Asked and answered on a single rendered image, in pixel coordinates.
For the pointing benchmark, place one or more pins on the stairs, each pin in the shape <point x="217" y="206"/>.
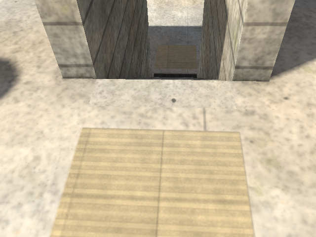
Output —
<point x="169" y="78"/>

